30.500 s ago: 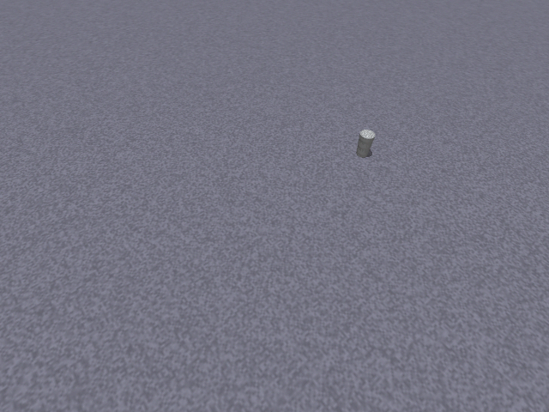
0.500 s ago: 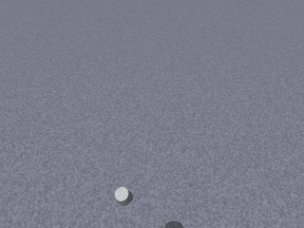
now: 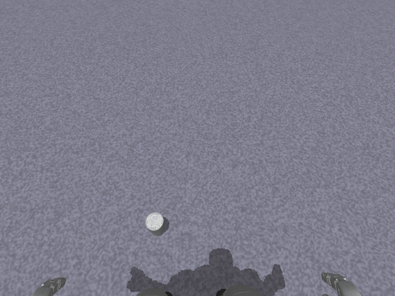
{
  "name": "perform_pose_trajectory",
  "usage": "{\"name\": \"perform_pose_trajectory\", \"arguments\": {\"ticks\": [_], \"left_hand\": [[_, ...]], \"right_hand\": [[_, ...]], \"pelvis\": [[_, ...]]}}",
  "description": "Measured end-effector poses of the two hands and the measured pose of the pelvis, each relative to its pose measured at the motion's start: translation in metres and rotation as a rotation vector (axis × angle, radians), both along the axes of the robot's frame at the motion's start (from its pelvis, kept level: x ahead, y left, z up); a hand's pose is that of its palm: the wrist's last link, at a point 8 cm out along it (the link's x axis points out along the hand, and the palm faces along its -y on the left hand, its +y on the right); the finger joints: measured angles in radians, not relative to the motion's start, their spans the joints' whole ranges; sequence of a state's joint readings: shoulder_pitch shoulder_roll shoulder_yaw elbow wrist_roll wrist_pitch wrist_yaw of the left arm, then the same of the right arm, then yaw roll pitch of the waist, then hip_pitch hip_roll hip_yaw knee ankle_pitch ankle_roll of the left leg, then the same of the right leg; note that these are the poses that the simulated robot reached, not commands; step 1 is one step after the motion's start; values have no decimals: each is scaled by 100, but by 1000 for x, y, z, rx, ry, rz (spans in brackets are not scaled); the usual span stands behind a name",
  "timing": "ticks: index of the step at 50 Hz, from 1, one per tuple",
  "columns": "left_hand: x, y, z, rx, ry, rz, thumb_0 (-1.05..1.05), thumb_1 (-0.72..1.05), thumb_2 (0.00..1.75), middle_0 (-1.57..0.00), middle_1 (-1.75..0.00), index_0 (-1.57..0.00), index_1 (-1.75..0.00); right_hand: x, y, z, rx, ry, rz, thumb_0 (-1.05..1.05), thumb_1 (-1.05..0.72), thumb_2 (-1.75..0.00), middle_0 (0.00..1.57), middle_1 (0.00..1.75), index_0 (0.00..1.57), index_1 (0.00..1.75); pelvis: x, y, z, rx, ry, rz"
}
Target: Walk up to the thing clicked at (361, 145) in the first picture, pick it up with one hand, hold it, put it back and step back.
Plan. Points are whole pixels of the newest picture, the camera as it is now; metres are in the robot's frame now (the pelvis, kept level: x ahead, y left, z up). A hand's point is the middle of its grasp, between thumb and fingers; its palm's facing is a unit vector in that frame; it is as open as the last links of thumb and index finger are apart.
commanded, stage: step back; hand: left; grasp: from the side
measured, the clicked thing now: (156, 225) +0.43 +0.18 -0.70
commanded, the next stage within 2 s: none
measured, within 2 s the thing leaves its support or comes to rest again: neither
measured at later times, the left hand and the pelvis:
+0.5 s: hand out of the picture +0.04 +0.32 -0.17, palm faces -0.05 -0.94 -0.34, open 7.4 cm; pelvis -0.09 +0.06 +0.00, yaw -1 degrees
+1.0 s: hand out of the picture -0.05 +0.33 -0.15, palm faces -0.04 -0.93 -0.36, open 7.4 cm; pelvis -0.20 +0.08 -0.02, yaw -1 degrees
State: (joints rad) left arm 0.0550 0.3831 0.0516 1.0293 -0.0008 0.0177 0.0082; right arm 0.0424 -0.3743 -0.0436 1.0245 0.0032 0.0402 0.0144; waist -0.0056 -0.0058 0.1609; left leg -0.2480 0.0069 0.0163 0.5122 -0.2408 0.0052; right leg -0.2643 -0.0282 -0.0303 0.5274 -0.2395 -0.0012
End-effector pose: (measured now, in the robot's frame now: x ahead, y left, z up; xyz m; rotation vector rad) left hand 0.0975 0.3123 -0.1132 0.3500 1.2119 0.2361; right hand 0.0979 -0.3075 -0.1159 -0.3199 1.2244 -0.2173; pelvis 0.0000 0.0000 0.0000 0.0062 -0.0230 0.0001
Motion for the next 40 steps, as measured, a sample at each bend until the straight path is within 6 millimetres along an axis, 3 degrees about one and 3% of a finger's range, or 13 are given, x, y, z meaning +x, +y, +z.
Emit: {"name": "perform_pose_trajectory", "arguments": {"ticks": [4, 8, 15, 21, 28, 35, 40], "left_hand": [[-8, 3, -2, 8, -19, -21, 1, 90, 90, -21, -30, -20, -30], [-14, 12, -4, 8, -39, -45, 1, 90, 90, -21, -30, -21, -30], [-12, 40, -24, -27, -125, -52, 1, 90, 90, -21, -30, -21, -30], [-37, 45, -20, -50, -74, -50, 1, 90, 90, -20, -30, -20, -30], [-77, 50, -16, -31, -19, -83, 1, 90, 90, -21, -30, -20, -30], [-105, 42, -12, 7, -30, -109, 1, 90, 90, -20, -30, -20, -30], [-124, 37, 2, -2, -76, -112, 1, 90, 90, -21, -30, -21, -30]], "right_hand": [[-10, -6, -5, -18, -2, 2, 0, -90, -90, 20, 30, 20, 30], [-30, 3, -1, -27, 3, 0, 0, -90, -90, 20, 30, 20, 30], [-91, 31, -1, -88, 71, 7, 0, -90, -90, 20, 30, 20, 30], [-138, 55, 14, -82, 120, -19, 0, -90, -90, 21, 30, 20, 30], [-146, 58, 8, -80, 41, -39, 0, -90, -90, 21, 30, 20, 30], [-150, 49, -14, -37, -55, -55, 0, -90, -90, 21, 30, 20, 30], [-159, 55, -6, -6, -74, -50, 0, -90, -90, 21, 30, 20, 30]], "pelvis": [[-15, 4, -7, -4, -9, 4], [-29, 16, -8, 11, -4, 4], [-58, 46, -21, 10, -2, 12], [-75, 57, -5, -33, 10, 10], [-99, 64, -6, -23, 9, -41], [-127, 57, -19, -39, -26, -72], [-146, 54, -10, 5, -24, -83]]}}
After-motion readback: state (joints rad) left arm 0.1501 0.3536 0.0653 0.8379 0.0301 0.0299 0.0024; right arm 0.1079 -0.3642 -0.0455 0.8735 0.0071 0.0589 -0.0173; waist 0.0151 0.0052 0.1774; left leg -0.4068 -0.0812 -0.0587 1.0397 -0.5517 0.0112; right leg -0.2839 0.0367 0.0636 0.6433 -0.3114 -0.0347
